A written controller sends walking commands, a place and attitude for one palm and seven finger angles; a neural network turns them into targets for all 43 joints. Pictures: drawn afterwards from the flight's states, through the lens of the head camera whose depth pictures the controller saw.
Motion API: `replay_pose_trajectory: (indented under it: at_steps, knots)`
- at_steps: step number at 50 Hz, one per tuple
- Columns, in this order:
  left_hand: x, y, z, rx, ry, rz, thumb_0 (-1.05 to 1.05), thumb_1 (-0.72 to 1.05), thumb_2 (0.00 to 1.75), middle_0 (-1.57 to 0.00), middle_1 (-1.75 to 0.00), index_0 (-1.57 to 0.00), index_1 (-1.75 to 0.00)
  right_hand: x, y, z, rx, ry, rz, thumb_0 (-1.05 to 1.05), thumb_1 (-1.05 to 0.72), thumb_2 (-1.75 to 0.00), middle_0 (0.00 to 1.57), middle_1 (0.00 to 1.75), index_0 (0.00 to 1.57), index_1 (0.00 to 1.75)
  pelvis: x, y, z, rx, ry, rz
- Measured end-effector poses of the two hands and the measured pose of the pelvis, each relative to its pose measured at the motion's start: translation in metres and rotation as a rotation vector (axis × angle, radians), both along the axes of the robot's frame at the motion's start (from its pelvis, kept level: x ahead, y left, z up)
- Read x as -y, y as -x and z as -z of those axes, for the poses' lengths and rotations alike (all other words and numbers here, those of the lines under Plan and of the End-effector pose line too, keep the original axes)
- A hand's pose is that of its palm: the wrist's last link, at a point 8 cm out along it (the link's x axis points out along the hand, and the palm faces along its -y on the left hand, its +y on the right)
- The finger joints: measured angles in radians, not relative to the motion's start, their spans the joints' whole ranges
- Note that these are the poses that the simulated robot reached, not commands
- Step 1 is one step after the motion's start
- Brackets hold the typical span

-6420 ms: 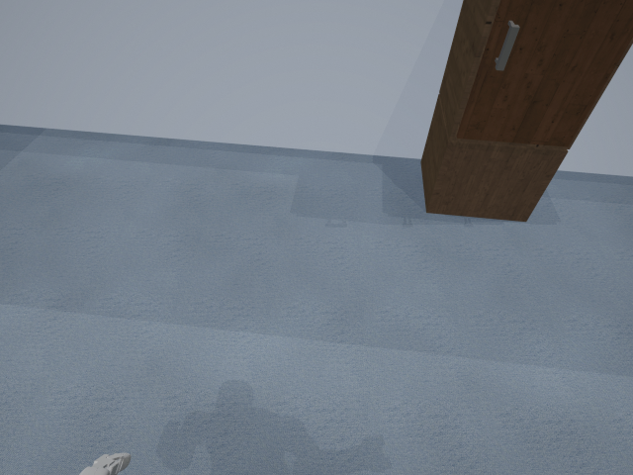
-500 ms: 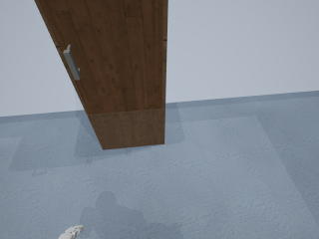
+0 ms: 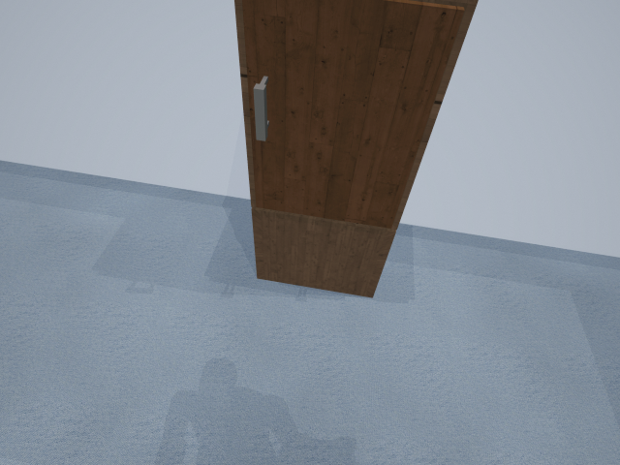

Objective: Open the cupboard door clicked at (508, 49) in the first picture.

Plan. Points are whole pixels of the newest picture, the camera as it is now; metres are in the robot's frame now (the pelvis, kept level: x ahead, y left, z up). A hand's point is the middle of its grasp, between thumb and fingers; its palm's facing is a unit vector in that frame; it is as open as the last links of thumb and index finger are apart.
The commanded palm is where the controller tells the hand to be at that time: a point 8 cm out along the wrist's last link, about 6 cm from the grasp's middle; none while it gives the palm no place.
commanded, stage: take the last steps up to it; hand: left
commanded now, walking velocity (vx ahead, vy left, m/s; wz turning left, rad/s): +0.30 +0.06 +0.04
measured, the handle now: (263, 108) +0.81 +0.20 +0.01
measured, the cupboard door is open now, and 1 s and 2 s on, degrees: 0 0 0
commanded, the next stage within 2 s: come to a stop and stand still in 0.66 s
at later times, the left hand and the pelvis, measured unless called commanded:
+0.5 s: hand (186, 395) +0.24 +0.22 -0.17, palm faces -0.02 -0.99 -0.14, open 7.4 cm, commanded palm none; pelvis +0.14 +0.06 +0.00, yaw +0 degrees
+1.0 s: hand (188, 359) +0.30 +0.24 -0.18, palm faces +0.06 -0.98 -0.19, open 7.3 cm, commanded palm none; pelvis +0.30 +0.07 -0.01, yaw -1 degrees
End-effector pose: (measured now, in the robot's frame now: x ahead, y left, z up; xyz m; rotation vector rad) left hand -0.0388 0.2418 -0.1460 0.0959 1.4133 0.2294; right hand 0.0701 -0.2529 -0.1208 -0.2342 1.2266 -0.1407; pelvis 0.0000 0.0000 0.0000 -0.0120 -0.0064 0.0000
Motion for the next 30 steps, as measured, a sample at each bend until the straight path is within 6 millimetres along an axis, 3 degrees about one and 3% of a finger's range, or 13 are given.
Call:
replay_pose_trajectory:
  at_steps: [2,4,8,14,21,26,30]
  knots:
    - [-0.016,0.011,0.007,-0.056,0.01,-0.014,0.01,0.91,0.9,-0.2,-0.3,-0.2,-0.3,-0.016,-0.011,-0.003,0.046,0.012,-0.005,0.01,-0.91,-0.9,0.2,0.3,0.19,0.3,-0.013,-0.004,0.003,0.01,-0.002,0.005]
    - [-0.028,0.011,0.005,-0.093,0.014,-0.004,0.01,0.91,0.9,-0.2,-0.3,-0.2,-0.3,-0.031,-0.013,-0.008,0.071,0.011,0.006,0.01,-0.91,-0.9,0.2,0.3,0.2,0.3,-0.023,-0.012,-0.001,0.016,0.009,0.016]
    - [-0.045,-0.022,-0.002,-0.054,0.024,0.021,0.01,0.91,0.9,-0.19,-0.3,-0.2,-0.3,-0.056,0.0,-0.011,0.029,0.005,0.041,0.0,-0.92,-0.9,0.2,0.3,0.2,0.3,-0.04,-0.028,-0.01,0.021,0.025,0.001]
    - [-0.056,-0.101,-0.006,0.074,0.026,0.049,0.01,0.91,0.9,-0.19,-0.3,-0.2,-0.3,-0.085,0.037,-0.002,-0.135,-0.025,0.097,0.01,-0.92,-0.9,0.2,0.3,0.2,0.3,-0.056,-0.056,-0.012,0.025,0.014,-0.007]
    - [-0.047,-0.202,-0.005,0.167,0.041,0.111,0.01,0.91,0.9,-0.19,-0.3,-0.2,-0.3,-0.113,0.067,0.007,-0.308,-0.071,0.193,0.01,-0.92,-0.9,0.2,0.3,0.2,0.3,-0.06,-0.103,-0.005,0.021,0.0,-0.009]
    - [-0.028,-0.286,-0.003,0.24,0.053,0.175,0.01,0.91,0.9,-0.19,-0.3,-0.2,-0.3,-0.124,0.069,0.01,-0.419,-0.098,0.248,0.01,-0.91,-0.9,0.2,0.3,0.2,0.3,-0.056,-0.145,0.005,0.016,0.002,-0.003]
    - [-0.011,-0.343,0.001,0.314,0.046,0.199,0.01,0.91,0.9,-0.19,-0.3,-0.2,-0.3,-0.121,0.048,0.018,-0.49,-0.12,0.273,0.01,-0.91,-0.9,0.2,0.3,0.2,0.3,-0.044,-0.186,0.016,0.02,-0.008,0.002]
